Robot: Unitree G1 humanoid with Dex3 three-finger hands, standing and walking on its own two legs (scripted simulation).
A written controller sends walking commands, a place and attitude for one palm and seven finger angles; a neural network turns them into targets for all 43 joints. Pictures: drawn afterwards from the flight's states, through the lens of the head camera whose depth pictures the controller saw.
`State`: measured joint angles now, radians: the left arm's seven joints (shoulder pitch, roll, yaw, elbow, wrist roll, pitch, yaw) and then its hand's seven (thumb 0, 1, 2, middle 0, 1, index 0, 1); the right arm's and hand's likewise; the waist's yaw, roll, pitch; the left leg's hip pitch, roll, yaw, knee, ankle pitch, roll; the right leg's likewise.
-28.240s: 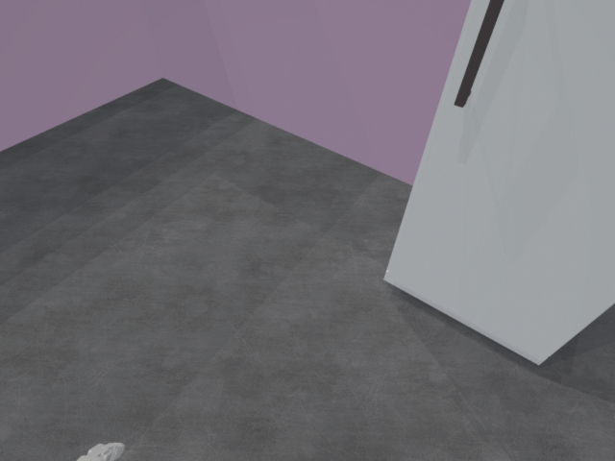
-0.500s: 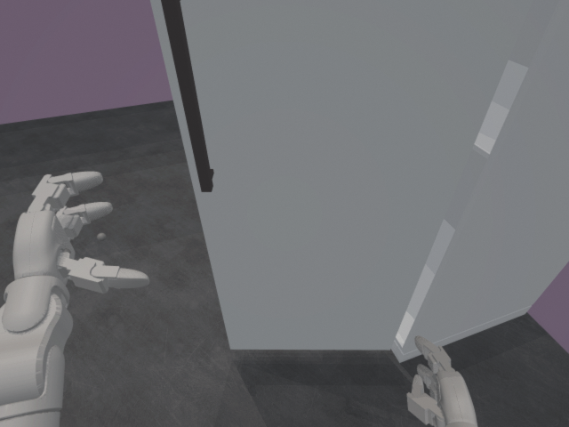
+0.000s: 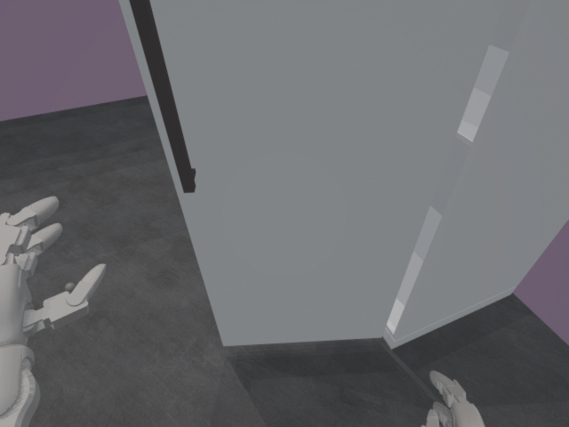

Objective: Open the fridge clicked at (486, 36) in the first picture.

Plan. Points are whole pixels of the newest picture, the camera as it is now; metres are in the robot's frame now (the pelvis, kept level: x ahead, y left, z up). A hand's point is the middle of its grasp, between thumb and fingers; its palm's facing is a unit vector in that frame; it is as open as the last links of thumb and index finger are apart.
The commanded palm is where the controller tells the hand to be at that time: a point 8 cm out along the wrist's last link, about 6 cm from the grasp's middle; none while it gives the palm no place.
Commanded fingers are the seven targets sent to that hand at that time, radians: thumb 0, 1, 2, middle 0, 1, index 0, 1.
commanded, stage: draw the hand back to the body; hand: left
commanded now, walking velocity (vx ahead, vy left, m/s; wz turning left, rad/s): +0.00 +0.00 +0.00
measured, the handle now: (171, 103) +0.52 +0.25 +0.23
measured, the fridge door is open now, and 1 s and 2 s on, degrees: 70 70 70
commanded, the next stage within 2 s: step back with the hand held close in 0.50 s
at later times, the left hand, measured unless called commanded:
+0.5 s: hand (62, 300) +0.20 +0.27 +0.15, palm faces +0.50 -0.80 -0.34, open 7.4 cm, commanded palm +0.14 +0.30 +0.17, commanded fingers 0.00 0.90 0.90 -0.20 -0.30 -0.20 -0.30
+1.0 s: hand (42, 315) +0.18 +0.28 +0.15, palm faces +0.38 -0.79 -0.49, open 7.4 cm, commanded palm +0.12 +0.32 +0.17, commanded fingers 0.00 0.90 0.90 -0.20 -0.30 -0.20 -0.30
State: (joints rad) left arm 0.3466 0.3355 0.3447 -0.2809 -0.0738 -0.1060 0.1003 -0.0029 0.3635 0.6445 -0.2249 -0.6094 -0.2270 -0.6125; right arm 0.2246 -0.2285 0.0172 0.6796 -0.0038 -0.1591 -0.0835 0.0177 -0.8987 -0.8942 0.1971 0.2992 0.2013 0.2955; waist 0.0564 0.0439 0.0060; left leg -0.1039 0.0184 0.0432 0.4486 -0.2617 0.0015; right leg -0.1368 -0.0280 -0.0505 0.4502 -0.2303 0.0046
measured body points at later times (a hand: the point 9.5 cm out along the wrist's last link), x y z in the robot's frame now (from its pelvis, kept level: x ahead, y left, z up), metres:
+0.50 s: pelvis +0.01 +0.00 +0.00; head -0.02 -0.01 +0.45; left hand +0.16 +0.31 +0.17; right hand +0.20 -0.20 -0.08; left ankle -0.01 +0.12 -0.74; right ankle +0.01 -0.12 -0.74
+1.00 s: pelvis -0.03 +0.02 -0.01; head -0.01 +0.03 +0.44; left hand +0.15 +0.32 +0.18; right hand +0.16 -0.22 -0.08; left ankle -0.01 +0.12 -0.74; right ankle +0.01 -0.12 -0.74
